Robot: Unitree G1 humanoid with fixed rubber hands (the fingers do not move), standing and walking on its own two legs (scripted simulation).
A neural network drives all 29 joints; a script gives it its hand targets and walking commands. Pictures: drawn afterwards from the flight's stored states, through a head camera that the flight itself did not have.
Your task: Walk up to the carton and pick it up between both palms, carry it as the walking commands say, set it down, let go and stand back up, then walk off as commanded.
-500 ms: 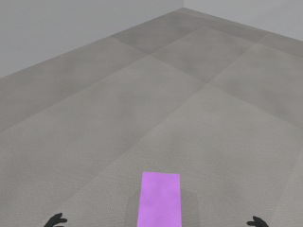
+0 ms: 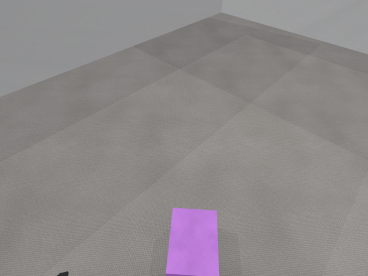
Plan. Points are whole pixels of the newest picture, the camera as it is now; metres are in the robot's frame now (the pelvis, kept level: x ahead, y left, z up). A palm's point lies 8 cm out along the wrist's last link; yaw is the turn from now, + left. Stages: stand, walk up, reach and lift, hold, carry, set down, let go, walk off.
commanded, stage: stand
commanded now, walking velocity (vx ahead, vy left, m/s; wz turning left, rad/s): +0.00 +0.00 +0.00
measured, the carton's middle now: (192, 246) +0.43 -0.03 -0.69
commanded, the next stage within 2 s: walk off in 0.70 s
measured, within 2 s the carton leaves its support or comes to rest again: neither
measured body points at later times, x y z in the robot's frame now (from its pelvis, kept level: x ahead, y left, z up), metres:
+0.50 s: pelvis -0.01 +0.00 +0.00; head -0.01 +0.00 +0.45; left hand +0.09 +0.32 -0.12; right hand +0.09 -0.31 -0.11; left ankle -0.02 +0.11 -0.75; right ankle -0.01 -0.11 -0.75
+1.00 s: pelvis -0.01 +0.01 +0.00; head -0.01 +0.01 +0.45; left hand +0.08 +0.32 -0.12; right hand +0.08 -0.30 -0.13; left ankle -0.02 +0.11 -0.75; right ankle -0.01 -0.11 -0.75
